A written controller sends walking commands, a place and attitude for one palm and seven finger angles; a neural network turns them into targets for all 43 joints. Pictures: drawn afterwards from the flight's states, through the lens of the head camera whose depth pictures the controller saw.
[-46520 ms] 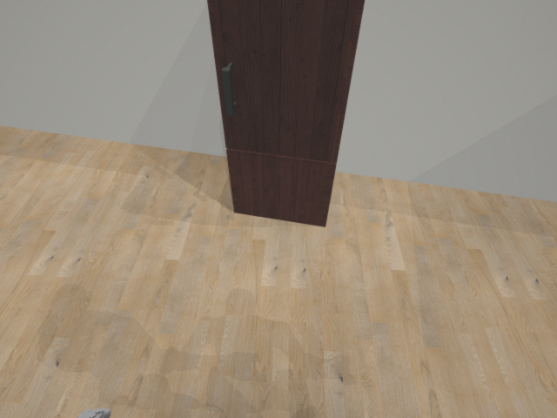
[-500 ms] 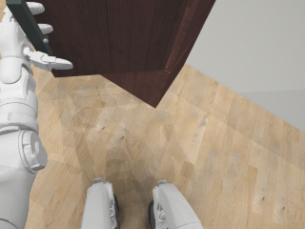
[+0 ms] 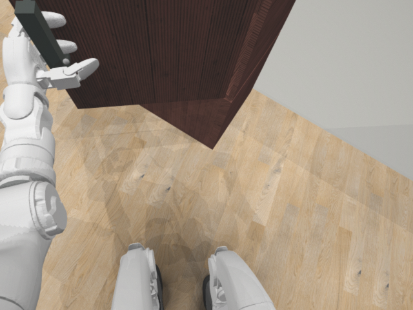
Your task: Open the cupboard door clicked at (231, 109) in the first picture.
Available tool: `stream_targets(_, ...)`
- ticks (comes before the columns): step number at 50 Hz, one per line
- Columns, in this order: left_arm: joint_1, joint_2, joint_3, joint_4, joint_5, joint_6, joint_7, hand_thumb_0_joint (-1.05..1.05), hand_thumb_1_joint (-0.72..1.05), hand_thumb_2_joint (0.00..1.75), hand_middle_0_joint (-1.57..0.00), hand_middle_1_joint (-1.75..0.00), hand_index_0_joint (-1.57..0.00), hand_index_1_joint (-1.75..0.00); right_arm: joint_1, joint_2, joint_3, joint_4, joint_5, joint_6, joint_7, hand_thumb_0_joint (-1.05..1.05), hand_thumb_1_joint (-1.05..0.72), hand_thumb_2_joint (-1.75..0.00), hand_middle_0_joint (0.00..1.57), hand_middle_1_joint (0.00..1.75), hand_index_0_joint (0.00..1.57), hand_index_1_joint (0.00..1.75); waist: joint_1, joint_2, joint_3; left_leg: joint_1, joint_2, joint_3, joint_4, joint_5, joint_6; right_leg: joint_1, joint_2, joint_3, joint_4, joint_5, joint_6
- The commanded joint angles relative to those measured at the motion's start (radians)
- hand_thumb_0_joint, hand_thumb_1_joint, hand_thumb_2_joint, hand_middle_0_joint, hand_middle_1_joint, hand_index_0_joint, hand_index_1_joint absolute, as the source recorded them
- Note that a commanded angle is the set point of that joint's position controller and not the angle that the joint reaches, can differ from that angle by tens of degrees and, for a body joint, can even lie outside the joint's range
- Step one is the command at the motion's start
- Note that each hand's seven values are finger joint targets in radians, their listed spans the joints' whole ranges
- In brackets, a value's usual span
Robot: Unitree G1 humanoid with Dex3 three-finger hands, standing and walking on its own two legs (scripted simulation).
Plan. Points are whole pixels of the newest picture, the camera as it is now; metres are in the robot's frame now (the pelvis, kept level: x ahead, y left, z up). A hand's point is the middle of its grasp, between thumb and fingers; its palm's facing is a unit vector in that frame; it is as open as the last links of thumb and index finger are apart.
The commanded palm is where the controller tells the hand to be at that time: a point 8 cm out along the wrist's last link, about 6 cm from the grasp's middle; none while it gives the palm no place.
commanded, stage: close the thumb around the handle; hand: left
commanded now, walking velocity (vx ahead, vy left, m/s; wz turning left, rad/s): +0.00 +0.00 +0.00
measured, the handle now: (50, 39) +0.59 +0.23 +0.06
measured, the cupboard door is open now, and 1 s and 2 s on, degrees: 41 62 81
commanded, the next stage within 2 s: pull the door open along its arc in 0.32 s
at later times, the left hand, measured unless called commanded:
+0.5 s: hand (65, 60) +0.55 +0.20 +0.06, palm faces +0.10 -0.99 -0.02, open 5.8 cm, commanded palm +0.52 +0.23 +0.06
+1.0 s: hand (95, 126) +0.42 +0.15 +0.06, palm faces +0.24 -0.97 +0.05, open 6.1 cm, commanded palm +0.35 +0.20 +0.06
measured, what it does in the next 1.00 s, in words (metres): stands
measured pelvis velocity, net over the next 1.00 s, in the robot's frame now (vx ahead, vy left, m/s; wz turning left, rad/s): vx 0.02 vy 0.00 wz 0.02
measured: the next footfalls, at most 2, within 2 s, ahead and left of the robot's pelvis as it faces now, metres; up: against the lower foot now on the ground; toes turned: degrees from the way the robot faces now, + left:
none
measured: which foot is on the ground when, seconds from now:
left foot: down 0.00-1.00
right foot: down 0.00-1.00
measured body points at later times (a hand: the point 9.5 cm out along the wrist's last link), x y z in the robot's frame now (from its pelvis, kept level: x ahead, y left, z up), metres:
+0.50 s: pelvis +0.00 +0.00 +0.00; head +0.17 +0.04 +0.41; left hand +0.54 +0.26 +0.07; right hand -0.01 -0.26 -0.11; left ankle +0.06 +0.11 -0.60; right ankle +0.00 -0.11 -0.60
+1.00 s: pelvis +0.02 +0.00 +0.04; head +0.13 +0.01 +0.47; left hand +0.40 +0.20 +0.06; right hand +0.11 -0.25 -0.09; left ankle +0.06 +0.11 -0.60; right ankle +0.00 -0.11 -0.60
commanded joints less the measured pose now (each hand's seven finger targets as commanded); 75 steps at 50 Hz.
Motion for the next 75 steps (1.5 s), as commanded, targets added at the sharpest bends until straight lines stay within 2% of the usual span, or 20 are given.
stream_targets(1, -0.447, 0.202, -0.002, -0.228, -0.003, -0.074, -0.001, 0.0, 0.62, 0.78, -0.38, -1.32, -0.38, -1.32, 0.209, -0.194, -0.072, -0.02, -0.002, -0.006, -0.009, 0.0, -0.9, -0.9, 0.2, 0.3, 0.2, 0.3, -0.019, 0.184, -0.584, 0.676, -0.032, -0.085, -0.099, 0.383, 0.011, 0.047, 0.016, 0.061, -0.192, 0.361, 0.003)
stream_targets(6, -0.449, 0.21, 0.003, -0.209, -0.003, -0.076, 0.0, 0.0, 0.9, 0.9, -0.4, -1.35, -0.4, -1.35, 0.208, -0.196, -0.071, -0.016, -0.001, -0.004, -0.011, 0.0, -0.9, -0.9, 0.2, 0.3, 0.2, 0.3, -0.026, 0.157, -0.549, 0.65, -0.03, -0.085, -0.103, 0.351, 0.011, 0.044, 0.017, 0.061, -0.198, 0.337, 0.004)
stream_targets(12, -0.472, 0.203, -0.01, -0.177, 0.002, -0.073, 0.006, 0.0, 0.9, 0.9, -0.4, -1.35, -0.4, -1.35, 0.209, -0.2, -0.069, -0.015, -0.002, -0.007, -0.013, 0.0, -0.9, -0.9, 0.2, 0.3, 0.2, 0.3, -0.042, 0.145, -0.513, 0.628, -0.03, -0.091, -0.108, 0.302, 0.013, 0.014, 0.017, 0.059, -0.202, 0.292, 0.006)
stream_targets(15, -0.485, 0.207, -0.008, -0.206, 0.008, -0.081, 0.01, 0.0, 0.9, 0.9, -0.4, -1.35, -0.4, -1.35, 0.213, -0.2, -0.072, -0.014, -0.006, -0.009, -0.013, 0.0, -0.9, -0.9, 0.2, 0.3, 0.2, 0.3, -0.032, 0.182, -0.573, 0.676, -0.029, -0.099, -0.105, 0.343, 0.01, 0.008, 0.015, 0.057, -0.189, 0.313, 0.0)
stream_targets(20, -0.491, 0.165, -0.04, -0.192, 0.011, -0.073, 0.011, 0.0, 0.9, 0.9, -0.4, -1.35, -0.4, -1.35, 0.214, -0.2, -0.073, -0.011, -0.007, -0.007, -0.011, 0.0, -0.9, -0.9, 0.2, 0.3, 0.2, 0.3, -0.047, 0.178, -0.555, 0.687, -0.027, -0.106, -0.107, 0.336, 0.009, -0.023, 0.014, 0.052, -0.192, 0.302, 0.001)
stream_targets(21, -0.498, 0.182, -0.03, -0.188, 0.012, -0.07, 0.013, 0.0, 0.9, 0.9, -0.4, -1.35, -0.4, -1.35, 0.217, -0.201, -0.072, -0.008, -0.007, -0.007, -0.012, 0.0, -0.9, -0.9, 0.2, 0.3, 0.2, 0.3, -0.047, 0.172, -0.543, 0.676, -0.026, -0.107, -0.107, 0.329, 0.009, -0.019, 0.015, 0.052, -0.193, 0.299, 0.002)
stream_targets(22, -0.465, 0.266, 0.036, -0.168, 0.013, -0.065, 0.014, 0.0, 0.9, 0.9, -0.4, -1.35, -0.4, -1.35, 0.219, -0.21, -0.07, -0.013, -0.006, -0.004, -0.016, 0.0, -0.9, -0.9, 0.2, 0.3, 0.2, 0.3, -0.028, 0.151, -0.541, 0.642, -0.027, -0.098, -0.104, 0.313, 0.012, 0.01, 0.015, 0.058, -0.196, 0.292, 0.003)
stream_targets(29, -0.294, 0.196, 0.017, -0.243, -0.016, -0.066, -0.014, 0.0, 0.9, 0.9, -0.4, -1.35, -0.4, -1.35, 0.199, -0.196, -0.075, -0.046, 0.004, 0.002, -0.008, 0.0, -0.9, -0.9, 0.2, 0.3, 0.2, 0.3, 0.023, 0.159, -0.598, 0.688, -0.032, -0.084, -0.127, 0.384, 0.006, 0.08, 0.015, 0.058, -0.19, 0.365, 0.0)
stream_targets(34, -0.107, 0.129, 0.008, -0.32, -0.046, -0.078, -0.012, 0.0, 0.9, 0.9, -0.4, -1.35, -0.4, -1.35, 0.174, -0.184, -0.086, -0.068, 0.016, 0.007, 0.001, 0.0, -0.9, -0.9, 0.2, 0.3, 0.2, 0.3, 0.061, 0.099, -0.587, 0.691, -0.042, -0.061, -0.161, 0.393, 0.004, 0.167, 0.014, 0.06, -0.209, 0.417, 0.005)
stream_targets(42, 0.3, -0.129, -0.145, -0.583, -0.094, -0.098, 0.025, 0.0, 0.9, 0.9, -0.4, -1.35, -0.4, -1.35, 0.087, -0.152, -0.111, -0.13, 0.04, 0.011, 0.021, 0.0, -0.9, -0.9, 0.2, 0.3, 0.2, 0.3, 0.112, 0.024, -0.498, 0.732, -0.061, -0.024, -0.236, 0.395, -0.003, 0.258, 0.007, 0.053, -0.258, 0.477, 0.013)
stream_targets(43, 0.351, -0.176, -0.073, -0.637, -0.151, -0.097, 0.123, 0.0, 0.9, 0.9, -0.4, -1.35, -0.4, -1.35, 0.066, -0.135, -0.11, -0.144, 0.035, 0.005, 0.018, 0.0, -0.9, -0.9, 0.2, 0.3, 0.2, 0.3, 0.162, 0.01, -0.491, 0.725, -0.065, -0.011, -0.252, 0.394, -0.009, 0.293, 0.007, 0.048, -0.269, 0.477, 0.016)
stream_targets(47, 0.558, -0.302, -0.152, -0.745, -0.085, -0.104, 0.362, 0.0, 0.9, 0.9, -0.4, -1.35, -0.4, -1.35, 0.02, -0.113, -0.105, -0.163, 0.011, -0.001, 0.035, 0.0, -0.9, -0.9, 0.2, 0.3, 0.2, 0.3, 0.181, -0.033, -0.431, 0.703, -0.067, -0.002, -0.277, 0.395, -0.021, 0.331, -0.003, 0.043, -0.265, 0.49, 0.018)
stream_targets(49, 0.606, -0.293, -0.145, -0.802, -0.032, -0.125, 0.456, 0.0, 0.9, 0.9, -0.4, -1.35, -0.4, -1.35, 0.0, -0.107, -0.107, -0.171, -0.003, 0.002, 0.037, 0.0, -0.9, -0.9, 0.2, 0.3, 0.2, 0.3, 0.193, -0.069, -0.417, 0.667, -0.071, 0.003, -0.271, 0.382, -0.018, 0.364, -0.008, 0.055, -0.257, 0.507, 0.017)
stream_targets(52, 0.756, -0.361, -0.166, -0.844, 0.019, -0.137, 0.577, 0.0, 0.9, 0.9, -0.4, -1.35, -0.4, -1.35, -0.053, -0.081, -0.101, -0.194, -0.017, 0.012, 0.043, 0.0, -0.9, -0.9, 0.2, 0.3, 0.2, 0.3, 0.233, -0.08, -0.392, 0.636, -0.083, 0.018, -0.283, 0.37, -0.019, 0.425, -0.021, 0.065, -0.259, 0.522, 0.012)
stream_targets(56, 0.801, -0.446, -0.252, -0.902, 0.081, -0.139, 0.68, 0.0, 0.9, 0.9, -0.4, -1.35, -0.4, -1.35, -0.113, -0.056, -0.097, -0.203, -0.028, 0.014, 0.034, 0.0, -0.9, -0.9, 0.2, 0.3, 0.2, 0.3, 0.226, -0.093, -0.363, 0.618, -0.091, 0.023, -0.277, 0.329, -0.018, 0.441, -0.034, 0.082, -0.274, 0.51, 0.014)
stream_targets(59, 0.811, -0.478, -0.286, -0.918, 0.107, -0.135, 0.721, 0.0, 0.9, 0.9, -0.4, -1.35, -0.4, -1.35, -0.149, -0.038, -0.092, -0.2, -0.037, -0.001, 0.016, 0.0, -0.9, -0.9, 0.2, 0.3, 0.2, 0.3, 0.221, -0.142, -0.351, 0.596, -0.096, 0.023, -0.267, 0.291, -0.015, 0.462, -0.042, 0.105, -0.299, 0.499, 0.02)
stream_targets(65, 0.89, -0.58, -0.411, -0.967, 0.128, -0.133, 0.709, 0.0, 0.9, 0.9, -0.4, -1.35, -0.4, -1.35, -0.185, -0.012, -0.088, -0.189, -0.044, -0.04, 0.002, 0.0, -0.9, -0.9, 0.2, 0.3, 0.2, 0.3, 0.216, -0.135, -0.362, 0.595, -0.105, 0.022, -0.258, 0.284, -0.019, 0.508, -0.074, 0.142, -0.319, 0.623, 0.039)
stream_targets(72, 0.791, -0.703, -0.563, -0.97, 0.164, -0.126, 0.708, 0.0, 0.9, 0.9, -0.4, -1.35, -0.4, -1.35, -0.195, -0.008, -0.089, -0.158, -0.054, -0.094, 0.001, 0.0, -0.9, -0.9, 0.2, 0.3, 0.2, 0.3, 0.153, -0.168, -0.339, 0.553, -0.107, 0.005, -0.219, 0.227, -0.018, 0.471, -0.111, 0.184, -0.335, 0.659, 0.06)
stream_targets(74, 0.661, -0.67, -0.55, -0.957, 0.184, -0.13, 0.723, 0.0, 0.9, 0.9, -0.4, -1.35, -0.4, -1.35, -0.187, -0.014, -0.091, -0.137, -0.058, -0.104, -0.006, 0.0, -0.9, -0.9, 0.2, 0.3, 0.2, 0.3, 0.118, -0.192, -0.31, 0.521, -0.103, -0.002, -0.198, 0.194, -0.012, 0.431, -0.114, 0.198, -0.343, 0.594, 0.061)
stream_targets(75, 0.649, -0.648, -0.527, -0.948, 0.183, -0.138, 0.727, 0.0, 0.83, 0.87, -0.4, -1.34, -0.4, -1.34, -0.195, -0.016, -0.097, -0.128, -0.059, -0.106, -0.011, 0.0, -0.9, -0.9, 0.2, 0.3, 0.2, 0.3, 0.131, -0.182, -0.33, 0.503, -0.105, -0.002, -0.191, 0.175, -0.014, 0.436, -0.122, 0.215, -0.347, 0.555, 0.063)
